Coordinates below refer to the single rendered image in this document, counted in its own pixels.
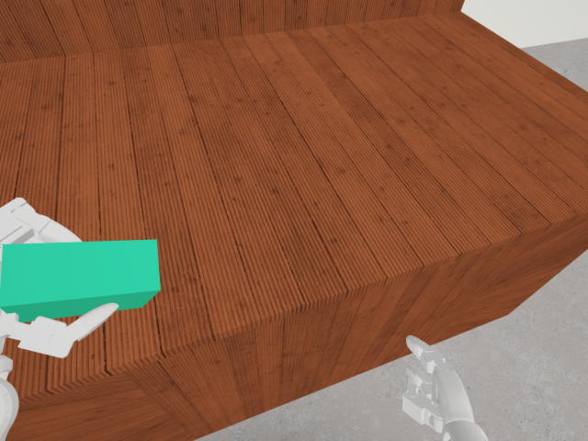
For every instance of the left robot forearm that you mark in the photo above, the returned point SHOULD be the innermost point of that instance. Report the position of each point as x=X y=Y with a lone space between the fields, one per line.
x=8 y=398

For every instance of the robot left hand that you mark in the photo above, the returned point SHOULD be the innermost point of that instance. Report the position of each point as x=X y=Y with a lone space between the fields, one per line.
x=19 y=223

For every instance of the robot right hand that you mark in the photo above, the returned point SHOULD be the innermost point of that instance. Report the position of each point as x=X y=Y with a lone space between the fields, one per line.
x=443 y=398

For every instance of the sponge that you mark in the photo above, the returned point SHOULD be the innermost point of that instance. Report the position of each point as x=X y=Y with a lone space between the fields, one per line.
x=56 y=280

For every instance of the right robot forearm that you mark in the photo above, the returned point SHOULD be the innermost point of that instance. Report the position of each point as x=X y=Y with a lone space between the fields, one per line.
x=462 y=431

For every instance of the table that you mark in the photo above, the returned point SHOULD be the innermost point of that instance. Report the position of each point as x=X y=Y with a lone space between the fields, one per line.
x=323 y=179

